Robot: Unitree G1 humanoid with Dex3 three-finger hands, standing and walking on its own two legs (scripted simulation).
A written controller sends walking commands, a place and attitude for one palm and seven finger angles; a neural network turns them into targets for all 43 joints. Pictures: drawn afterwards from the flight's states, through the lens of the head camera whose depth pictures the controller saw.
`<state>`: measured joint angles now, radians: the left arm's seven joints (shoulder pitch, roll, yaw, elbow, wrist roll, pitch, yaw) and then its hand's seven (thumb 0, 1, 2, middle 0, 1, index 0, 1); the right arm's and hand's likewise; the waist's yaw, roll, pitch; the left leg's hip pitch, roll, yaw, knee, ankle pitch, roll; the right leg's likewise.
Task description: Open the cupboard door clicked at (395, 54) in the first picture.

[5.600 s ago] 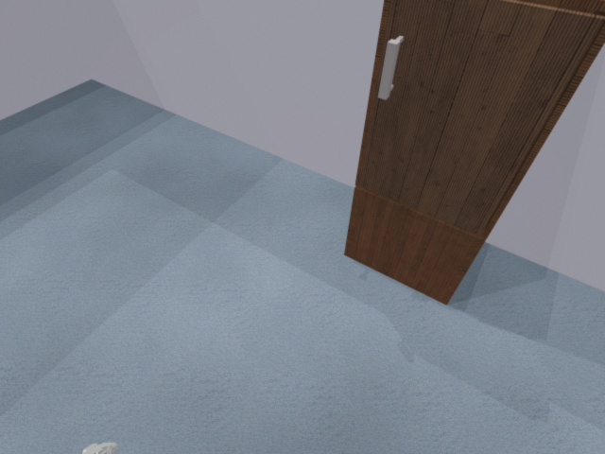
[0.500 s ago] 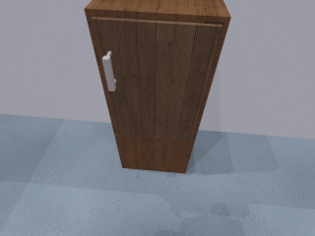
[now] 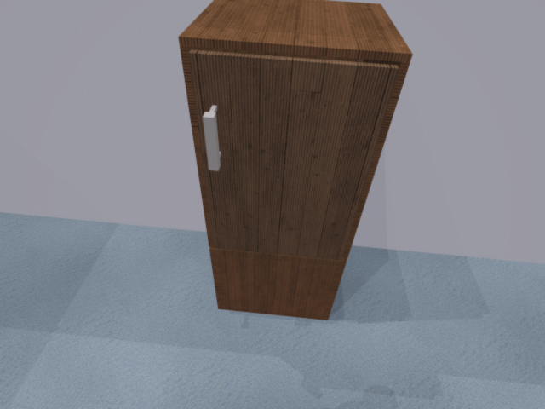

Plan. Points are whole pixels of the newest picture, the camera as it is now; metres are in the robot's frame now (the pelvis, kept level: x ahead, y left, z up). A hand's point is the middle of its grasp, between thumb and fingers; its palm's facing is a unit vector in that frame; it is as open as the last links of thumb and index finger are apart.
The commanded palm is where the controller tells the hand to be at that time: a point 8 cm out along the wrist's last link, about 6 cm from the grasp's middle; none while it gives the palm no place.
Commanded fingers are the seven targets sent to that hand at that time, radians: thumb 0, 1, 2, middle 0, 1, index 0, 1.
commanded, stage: look again from close up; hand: left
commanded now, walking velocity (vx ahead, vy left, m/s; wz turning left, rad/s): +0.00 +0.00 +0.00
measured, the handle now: (214, 138) +0.64 +0.17 +0.08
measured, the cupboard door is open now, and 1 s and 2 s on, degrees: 0 0 0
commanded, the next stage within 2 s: shuffle to correct the standing spot in 0.14 s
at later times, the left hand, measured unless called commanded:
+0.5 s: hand out of the picture -0.03 +0.19 -0.17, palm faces +0.03 -0.98 -0.20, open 7.4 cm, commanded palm none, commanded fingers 0.00 0.90 0.90 -0.20 -0.30 -0.20 -0.30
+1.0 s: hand out of the picture +0.04 +0.15 -0.19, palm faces +0.15 -0.98 -0.16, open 7.4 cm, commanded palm none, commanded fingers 0.00 0.90 0.90 -0.20 -0.30 -0.20 -0.30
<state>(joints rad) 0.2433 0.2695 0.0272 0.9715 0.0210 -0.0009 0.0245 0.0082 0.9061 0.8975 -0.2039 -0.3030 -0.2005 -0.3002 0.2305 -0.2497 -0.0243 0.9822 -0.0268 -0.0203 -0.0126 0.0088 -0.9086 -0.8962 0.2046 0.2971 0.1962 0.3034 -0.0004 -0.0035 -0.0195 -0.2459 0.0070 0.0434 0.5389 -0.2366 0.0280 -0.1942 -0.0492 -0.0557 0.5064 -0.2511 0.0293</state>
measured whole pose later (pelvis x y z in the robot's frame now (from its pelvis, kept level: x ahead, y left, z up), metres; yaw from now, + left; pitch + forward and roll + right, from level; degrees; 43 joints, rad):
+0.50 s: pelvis +0.00 +0.00 +0.00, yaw +0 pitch -3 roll -1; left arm 0.38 0.19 0.00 1.08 0.02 0.01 0.01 0.01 0.91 0.90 -0.20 -0.30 -0.20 -0.30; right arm 0.30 -0.21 0.00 1.08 -0.03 0.01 0.00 0.01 -0.91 -0.90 0.20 0.30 0.20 0.30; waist 0.00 0.00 -0.01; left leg -0.25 0.00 0.04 0.51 -0.23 0.03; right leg -0.20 -0.05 -0.05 0.49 -0.25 0.02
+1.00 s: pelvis +0.10 +0.00 -0.01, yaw +2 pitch +0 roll -2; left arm 0.44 0.09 0.03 1.08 0.04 -0.06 0.05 0.00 0.91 0.90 -0.20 -0.30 -0.20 -0.30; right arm 0.29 -0.15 -0.03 1.11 -0.02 0.00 -0.02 0.04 -0.94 -0.90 0.21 0.30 0.20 0.30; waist 0.04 0.01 0.03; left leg -0.40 0.03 0.09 0.81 -0.44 0.02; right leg -0.10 -0.05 -0.08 0.54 -0.43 0.04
